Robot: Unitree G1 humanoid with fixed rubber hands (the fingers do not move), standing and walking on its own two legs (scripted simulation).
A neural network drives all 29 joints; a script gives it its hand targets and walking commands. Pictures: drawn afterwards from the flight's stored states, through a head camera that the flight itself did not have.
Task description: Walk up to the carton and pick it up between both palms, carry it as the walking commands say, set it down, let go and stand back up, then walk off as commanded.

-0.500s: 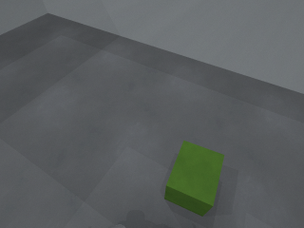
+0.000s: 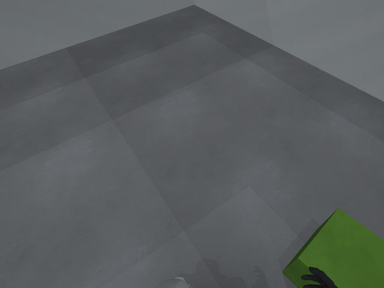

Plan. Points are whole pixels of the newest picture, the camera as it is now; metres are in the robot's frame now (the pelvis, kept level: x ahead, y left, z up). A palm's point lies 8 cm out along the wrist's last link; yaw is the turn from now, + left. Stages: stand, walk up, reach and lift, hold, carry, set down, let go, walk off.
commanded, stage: walk off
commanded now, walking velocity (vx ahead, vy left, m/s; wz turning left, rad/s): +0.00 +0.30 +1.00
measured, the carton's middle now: (335, 263) +0.29 -0.55 -0.64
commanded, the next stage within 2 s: none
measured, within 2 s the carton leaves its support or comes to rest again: neither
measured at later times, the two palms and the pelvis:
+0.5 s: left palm out of the picture -0.03 +0.48 -0.13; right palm (218, 271) +0.19 -0.04 -0.12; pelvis -0.01 +0.18 -0.01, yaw +26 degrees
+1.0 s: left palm out of the picture -0.35 +0.52 -0.13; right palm (86, 266) +0.21 +0.27 -0.12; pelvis -0.10 +0.31 -0.02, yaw +54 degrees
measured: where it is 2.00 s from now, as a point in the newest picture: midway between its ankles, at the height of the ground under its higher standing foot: outside the picture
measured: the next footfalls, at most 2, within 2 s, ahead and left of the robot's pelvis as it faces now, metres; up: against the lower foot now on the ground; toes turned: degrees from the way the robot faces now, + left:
left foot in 0.28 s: +0.04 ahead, +0.30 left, +0.00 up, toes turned +22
right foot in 0.62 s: +0.09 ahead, +0.15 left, +0.00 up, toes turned +28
